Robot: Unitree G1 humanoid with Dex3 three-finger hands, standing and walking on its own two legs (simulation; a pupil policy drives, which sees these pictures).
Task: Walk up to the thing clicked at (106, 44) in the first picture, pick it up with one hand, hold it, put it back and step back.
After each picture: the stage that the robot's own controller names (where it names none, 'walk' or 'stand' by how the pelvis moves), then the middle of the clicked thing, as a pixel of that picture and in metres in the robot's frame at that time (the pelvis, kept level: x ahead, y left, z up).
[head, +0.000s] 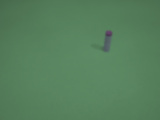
stand; (107, 41) +1.29 -0.26 -0.65
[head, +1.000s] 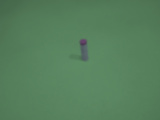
walk; (84, 50) +1.18 +0.08 -0.63
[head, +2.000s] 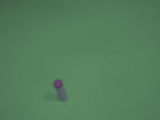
walk; (61, 90) +0.68 +0.26 -0.64
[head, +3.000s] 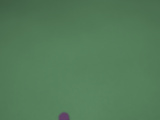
walk; out of the picture +0.45 +0.18 -0.64
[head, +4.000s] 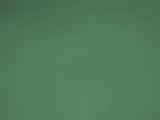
stand; out of the picture +0.36 +0.18 -0.65
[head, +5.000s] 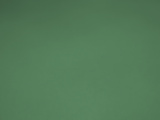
stand; out of the picture +0.35 +0.16 -0.65
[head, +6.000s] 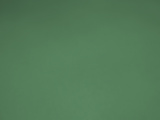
stand; out of the picture +0.38 +0.17 -0.66
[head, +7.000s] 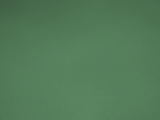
stand; out of the picture +0.37 +0.17 -0.66
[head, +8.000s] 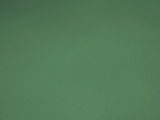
stand; out of the picture +0.37 +0.17 -0.66
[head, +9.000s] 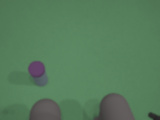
go down; (39, 75) +0.43 +0.17 -0.38
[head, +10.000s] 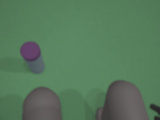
go down; (34, 60) +0.46 +0.18 -0.27
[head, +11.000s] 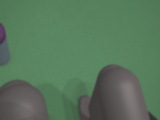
close in; out of the picture +0.46 +0.21 -0.18
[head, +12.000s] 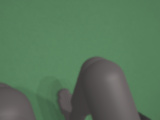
close; out of the picture +0.45 +0.23 -0.16
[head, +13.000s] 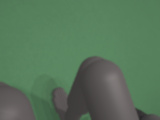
lift; out of the picture +0.45 +0.24 -0.17
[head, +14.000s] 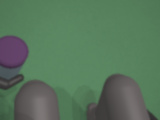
lift; (7, 66) +0.36 +0.23 -0.08
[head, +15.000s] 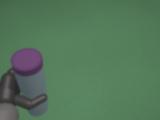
hold; (33, 87) +0.31 +0.16 +0.07
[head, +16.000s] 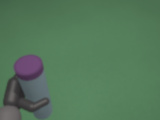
hold; (37, 91) +0.31 +0.16 +0.03
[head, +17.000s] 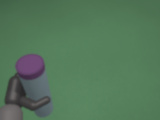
hold; (38, 90) +0.32 +0.16 +0.04
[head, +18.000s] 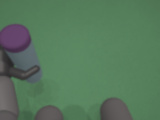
crouch; (25, 59) +0.42 +0.17 -0.04
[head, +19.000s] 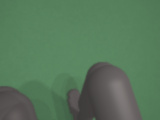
lower; out of the picture +0.48 +0.22 -0.15
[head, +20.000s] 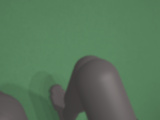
lower; out of the picture +0.48 +0.27 -0.17
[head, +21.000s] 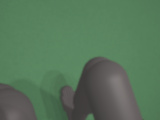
lower; out of the picture +0.47 +0.24 -0.16
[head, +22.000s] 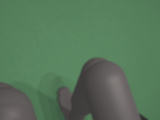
lower; out of the picture +0.44 +0.24 -0.17
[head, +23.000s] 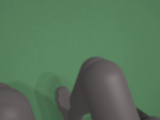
rest; out of the picture +0.45 +0.24 -0.17
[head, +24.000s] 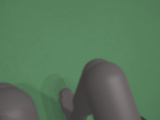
withdraw; out of the picture +0.45 +0.22 -0.18
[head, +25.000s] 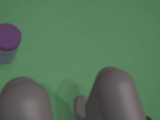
stand; (6, 48) +0.44 +0.20 -0.19
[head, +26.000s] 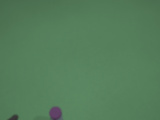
stand; (57, 119) +0.39 +0.15 -0.55
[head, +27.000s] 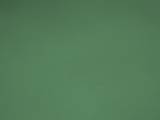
stand; out of the picture +0.37 +0.15 -0.60
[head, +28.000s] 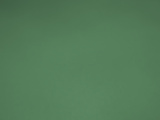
stand; out of the picture +0.39 +0.14 -0.60
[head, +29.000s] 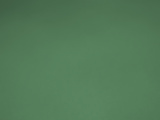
stand; out of the picture +0.40 +0.14 -0.65
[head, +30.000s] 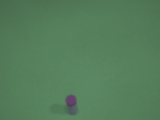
walk; (72, 105) +0.45 +0.11 -0.64
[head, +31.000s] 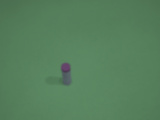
walk; (66, 74) +0.68 +0.11 -0.62
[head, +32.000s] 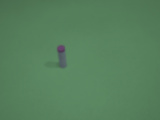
stand; (62, 57) +1.01 +0.20 -0.63
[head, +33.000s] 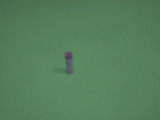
stand; (69, 63) +1.00 +0.14 -0.65
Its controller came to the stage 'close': yes
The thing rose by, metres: 0.69
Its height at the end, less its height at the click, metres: +0.00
